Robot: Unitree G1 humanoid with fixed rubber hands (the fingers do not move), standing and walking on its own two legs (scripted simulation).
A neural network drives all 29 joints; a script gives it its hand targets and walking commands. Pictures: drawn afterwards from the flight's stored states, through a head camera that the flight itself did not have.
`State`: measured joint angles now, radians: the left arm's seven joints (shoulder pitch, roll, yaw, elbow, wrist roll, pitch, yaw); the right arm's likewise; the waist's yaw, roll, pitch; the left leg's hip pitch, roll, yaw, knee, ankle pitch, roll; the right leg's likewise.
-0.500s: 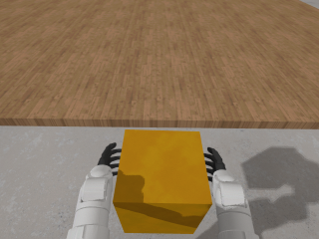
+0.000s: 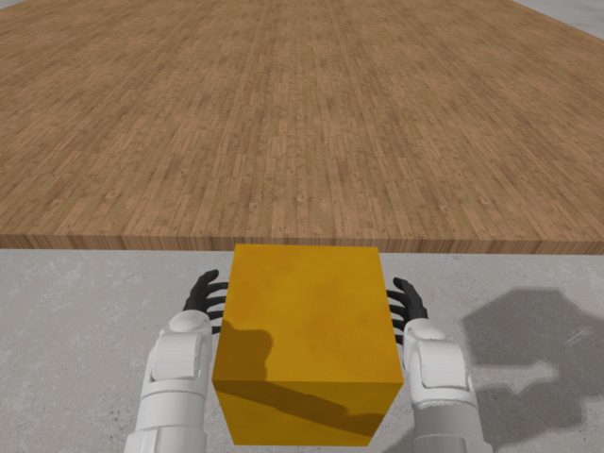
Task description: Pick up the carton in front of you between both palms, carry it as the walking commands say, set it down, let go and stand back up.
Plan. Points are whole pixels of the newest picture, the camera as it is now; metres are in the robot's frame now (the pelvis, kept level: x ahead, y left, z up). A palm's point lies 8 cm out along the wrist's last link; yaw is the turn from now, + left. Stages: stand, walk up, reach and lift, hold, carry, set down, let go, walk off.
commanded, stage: hold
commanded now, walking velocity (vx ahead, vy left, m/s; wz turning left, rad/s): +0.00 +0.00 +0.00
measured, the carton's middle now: (303, 348) +0.29 +0.00 -0.03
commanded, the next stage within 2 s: carry in 0.86 s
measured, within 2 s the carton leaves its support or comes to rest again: neither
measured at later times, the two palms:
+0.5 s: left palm (198, 318) +0.29 +0.15 +0.05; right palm (414, 326) +0.29 -0.15 +0.05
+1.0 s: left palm (194, 308) +0.30 +0.16 +0.06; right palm (409, 314) +0.30 -0.14 +0.06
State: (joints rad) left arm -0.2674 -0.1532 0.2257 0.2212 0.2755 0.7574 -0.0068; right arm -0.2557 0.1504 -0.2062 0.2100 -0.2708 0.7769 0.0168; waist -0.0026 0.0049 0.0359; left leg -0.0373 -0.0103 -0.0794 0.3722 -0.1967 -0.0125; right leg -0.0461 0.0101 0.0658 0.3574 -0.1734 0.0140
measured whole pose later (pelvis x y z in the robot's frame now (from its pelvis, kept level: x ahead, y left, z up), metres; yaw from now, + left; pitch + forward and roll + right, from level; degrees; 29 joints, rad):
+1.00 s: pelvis +0.02 +0.00 -0.01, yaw +2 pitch -1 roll -1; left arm -0.23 -0.14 0.17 0.12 0.23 0.81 0.01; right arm -0.20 0.14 -0.17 0.09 -0.22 0.82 0.00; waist -0.01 0.00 -0.10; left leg -0.24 0.01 -0.05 0.54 -0.37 -0.01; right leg -0.21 0.00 0.04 0.46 -0.28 0.01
